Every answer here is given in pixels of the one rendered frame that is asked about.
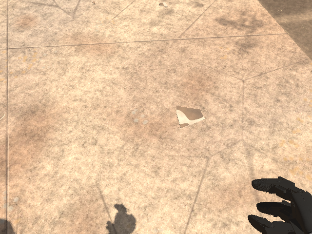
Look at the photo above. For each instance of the right robot hand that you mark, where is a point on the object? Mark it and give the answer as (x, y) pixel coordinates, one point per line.
(296, 215)

